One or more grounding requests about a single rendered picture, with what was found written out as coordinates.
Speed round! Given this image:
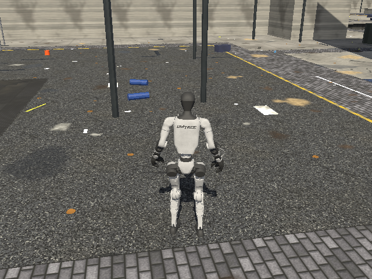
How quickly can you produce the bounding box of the right robot hand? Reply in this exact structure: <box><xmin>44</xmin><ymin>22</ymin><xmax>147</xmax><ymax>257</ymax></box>
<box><xmin>211</xmin><ymin>159</ymin><xmax>224</xmax><ymax>173</ymax></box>

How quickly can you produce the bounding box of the robot right foot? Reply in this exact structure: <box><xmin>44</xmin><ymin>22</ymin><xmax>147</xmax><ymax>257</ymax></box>
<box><xmin>195</xmin><ymin>223</ymin><xmax>204</xmax><ymax>237</ymax></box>

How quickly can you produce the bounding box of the left robot hand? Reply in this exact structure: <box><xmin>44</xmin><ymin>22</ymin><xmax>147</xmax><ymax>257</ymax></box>
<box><xmin>151</xmin><ymin>156</ymin><xmax>164</xmax><ymax>167</ymax></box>

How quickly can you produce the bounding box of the robot left forearm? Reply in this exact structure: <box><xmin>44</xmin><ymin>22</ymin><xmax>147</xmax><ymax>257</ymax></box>
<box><xmin>152</xmin><ymin>139</ymin><xmax>163</xmax><ymax>159</ymax></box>

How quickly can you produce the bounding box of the robot right forearm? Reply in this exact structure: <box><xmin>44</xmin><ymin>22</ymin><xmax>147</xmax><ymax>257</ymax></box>
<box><xmin>210</xmin><ymin>141</ymin><xmax>222</xmax><ymax>162</ymax></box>

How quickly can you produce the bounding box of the robot right upper arm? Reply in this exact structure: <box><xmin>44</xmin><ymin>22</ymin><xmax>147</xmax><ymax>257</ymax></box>
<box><xmin>199</xmin><ymin>117</ymin><xmax>215</xmax><ymax>150</ymax></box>

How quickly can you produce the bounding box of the robot left shin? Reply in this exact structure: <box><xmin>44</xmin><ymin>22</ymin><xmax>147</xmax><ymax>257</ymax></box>
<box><xmin>170</xmin><ymin>189</ymin><xmax>180</xmax><ymax>227</ymax></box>

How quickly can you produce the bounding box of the robot left upper arm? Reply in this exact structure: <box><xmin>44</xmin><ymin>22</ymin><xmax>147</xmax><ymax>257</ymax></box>
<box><xmin>158</xmin><ymin>117</ymin><xmax>175</xmax><ymax>148</ymax></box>

